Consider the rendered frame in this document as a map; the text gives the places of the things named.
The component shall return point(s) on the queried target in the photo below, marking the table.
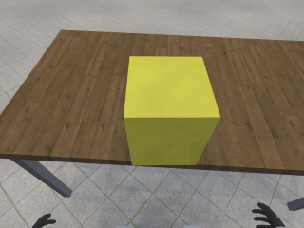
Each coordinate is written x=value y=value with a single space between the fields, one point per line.
x=71 y=106

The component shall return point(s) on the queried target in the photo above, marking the robot left hand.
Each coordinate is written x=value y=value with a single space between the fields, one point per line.
x=43 y=221

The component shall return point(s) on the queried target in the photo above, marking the robot right hand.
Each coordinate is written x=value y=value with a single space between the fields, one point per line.
x=271 y=217

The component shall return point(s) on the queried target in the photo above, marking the carton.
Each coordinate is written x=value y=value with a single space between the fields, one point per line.
x=170 y=110

